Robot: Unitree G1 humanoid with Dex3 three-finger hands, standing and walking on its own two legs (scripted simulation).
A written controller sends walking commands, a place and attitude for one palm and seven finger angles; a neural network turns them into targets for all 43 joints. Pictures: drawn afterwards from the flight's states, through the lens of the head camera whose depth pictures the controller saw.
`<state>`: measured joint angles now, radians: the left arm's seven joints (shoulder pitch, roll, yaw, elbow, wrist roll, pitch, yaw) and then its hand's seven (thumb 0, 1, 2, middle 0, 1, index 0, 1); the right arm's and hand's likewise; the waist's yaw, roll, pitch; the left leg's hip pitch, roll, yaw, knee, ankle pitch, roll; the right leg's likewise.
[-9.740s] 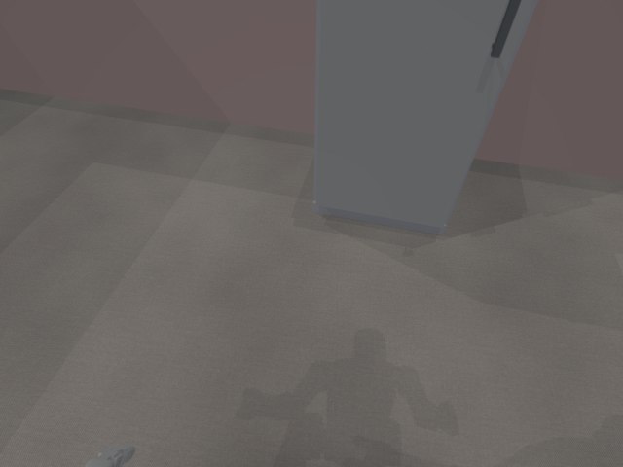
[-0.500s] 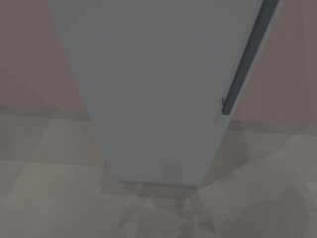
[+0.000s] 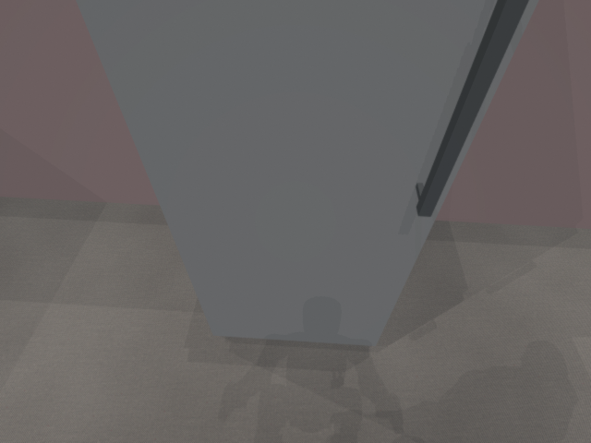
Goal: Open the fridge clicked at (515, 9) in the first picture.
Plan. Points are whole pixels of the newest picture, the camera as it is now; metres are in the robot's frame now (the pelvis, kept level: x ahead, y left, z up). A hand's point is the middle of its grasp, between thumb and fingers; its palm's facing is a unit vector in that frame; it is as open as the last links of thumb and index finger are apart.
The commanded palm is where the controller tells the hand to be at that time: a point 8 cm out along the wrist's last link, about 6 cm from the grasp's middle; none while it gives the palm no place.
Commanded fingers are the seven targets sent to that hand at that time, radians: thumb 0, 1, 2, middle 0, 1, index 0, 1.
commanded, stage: look again from close up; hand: right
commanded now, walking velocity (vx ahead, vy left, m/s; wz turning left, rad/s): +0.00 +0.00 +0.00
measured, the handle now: (456, 114) +0.49 -0.18 +0.21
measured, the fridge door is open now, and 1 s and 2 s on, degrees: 0 0 0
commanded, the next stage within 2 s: raise the hand to about handle height in 0.32 s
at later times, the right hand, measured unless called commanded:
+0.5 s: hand out of the picture +0.10 -0.21 -0.13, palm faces +0.21 +0.95 -0.23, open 7.4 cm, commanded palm +0.10 -0.26 -0.06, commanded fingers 0.00 -0.78 -0.85 0.21 0.38 0.21 0.38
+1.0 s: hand (507, 433) +0.15 -0.22 +0.02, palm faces +0.08 +1.00 -0.06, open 9.6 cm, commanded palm +0.13 -0.28 +0.03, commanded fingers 0.00 -0.20 -0.60 0.25 0.75 0.25 0.75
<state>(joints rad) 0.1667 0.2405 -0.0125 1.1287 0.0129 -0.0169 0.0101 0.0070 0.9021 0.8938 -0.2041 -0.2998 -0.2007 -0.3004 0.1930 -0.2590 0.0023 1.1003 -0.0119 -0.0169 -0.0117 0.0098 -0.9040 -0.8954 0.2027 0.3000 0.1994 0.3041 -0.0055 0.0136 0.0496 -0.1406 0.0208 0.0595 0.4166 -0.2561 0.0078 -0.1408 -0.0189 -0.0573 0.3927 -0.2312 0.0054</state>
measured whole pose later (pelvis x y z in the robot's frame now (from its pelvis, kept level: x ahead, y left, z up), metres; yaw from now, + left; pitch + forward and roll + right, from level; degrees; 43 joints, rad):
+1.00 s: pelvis -0.04 +0.00 -0.05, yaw -3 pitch +5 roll +2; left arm 0.21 0.24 -0.02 0.58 -0.04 -0.27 0.08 0.01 0.90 0.89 -0.20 -0.30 -0.20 -0.30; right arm 0.38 -0.27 -0.25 -0.02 0.30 -0.36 0.34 0.02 -0.42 -0.69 0.24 0.61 0.23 0.61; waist -0.04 -0.01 -0.06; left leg -0.54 0.02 0.13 0.89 -0.43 0.02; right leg -0.61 -0.04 0.03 0.94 -0.43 0.01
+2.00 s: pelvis -0.02 +0.00 +0.00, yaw -2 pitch -4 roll +1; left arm 0.21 0.25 -0.11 0.63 -0.09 -0.23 0.11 0.02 0.90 0.89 -0.21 -0.30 -0.20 -0.30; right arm -0.16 -0.50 -0.48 0.06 0.34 0.25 0.43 -0.01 0.50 -0.30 0.30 1.20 0.30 1.20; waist -0.07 -0.06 -0.01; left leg -0.13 0.02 0.10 0.46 -0.26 0.01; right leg -0.17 -0.02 -0.01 0.49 -0.25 0.00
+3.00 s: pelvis -0.02 +0.00 +0.00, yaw -1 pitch -3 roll +0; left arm 0.21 0.26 -0.09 0.61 -0.10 -0.18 0.10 0.02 0.90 0.89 -0.21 -0.30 -0.20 -0.30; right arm -0.32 -0.49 -0.43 0.20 0.30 0.28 0.40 -0.01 0.50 -0.30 0.30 1.20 0.30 1.20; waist -0.04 -0.05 -0.02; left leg -0.15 0.02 0.08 0.45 -0.25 0.01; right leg -0.17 -0.02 -0.03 0.46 -0.24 0.00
